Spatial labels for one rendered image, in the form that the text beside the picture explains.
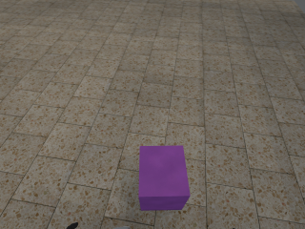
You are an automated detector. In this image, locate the carton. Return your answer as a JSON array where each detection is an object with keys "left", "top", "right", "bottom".
[{"left": 138, "top": 145, "right": 191, "bottom": 211}]

